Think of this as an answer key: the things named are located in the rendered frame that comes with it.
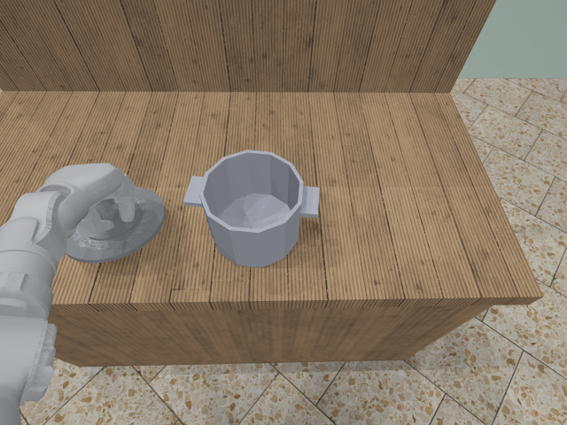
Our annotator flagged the left robot forearm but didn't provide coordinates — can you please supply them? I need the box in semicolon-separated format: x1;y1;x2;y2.
0;181;89;320

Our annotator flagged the table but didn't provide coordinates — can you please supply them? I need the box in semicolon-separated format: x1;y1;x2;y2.
0;0;543;367

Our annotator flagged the left robot upper arm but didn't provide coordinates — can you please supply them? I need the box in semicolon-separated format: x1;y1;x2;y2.
0;315;57;425

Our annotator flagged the robot left hand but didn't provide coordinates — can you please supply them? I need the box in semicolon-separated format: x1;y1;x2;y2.
45;163;135;238

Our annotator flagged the pot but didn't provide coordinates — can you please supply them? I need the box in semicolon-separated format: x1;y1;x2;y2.
183;150;320;267

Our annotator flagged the lid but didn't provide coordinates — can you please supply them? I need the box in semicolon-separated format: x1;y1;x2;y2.
66;187;166;263

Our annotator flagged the knob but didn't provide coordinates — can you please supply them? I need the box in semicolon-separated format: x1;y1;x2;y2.
93;199;120;222

